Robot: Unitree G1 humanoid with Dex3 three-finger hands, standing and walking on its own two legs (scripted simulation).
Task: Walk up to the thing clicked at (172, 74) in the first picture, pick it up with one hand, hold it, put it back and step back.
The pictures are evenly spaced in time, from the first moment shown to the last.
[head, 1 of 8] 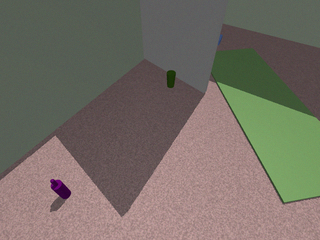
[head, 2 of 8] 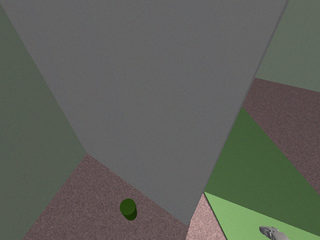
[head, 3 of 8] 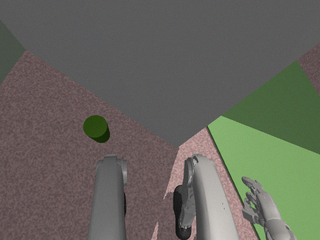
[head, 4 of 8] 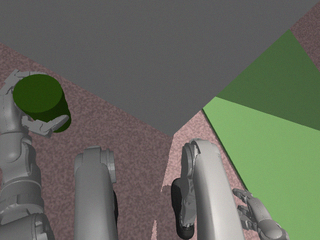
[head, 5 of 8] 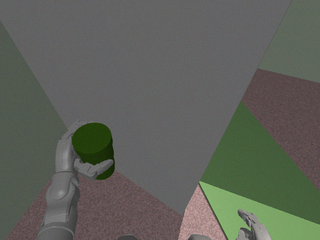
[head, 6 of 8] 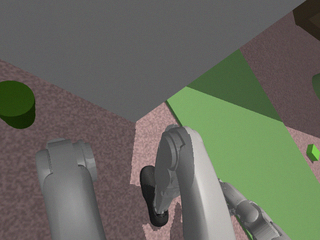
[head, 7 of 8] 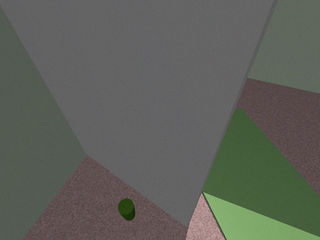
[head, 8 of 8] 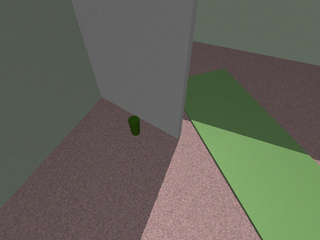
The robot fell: no
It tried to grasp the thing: yes
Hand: left
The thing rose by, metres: 0.68
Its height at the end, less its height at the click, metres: +0.00
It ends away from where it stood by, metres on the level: 0.01
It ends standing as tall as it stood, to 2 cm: yes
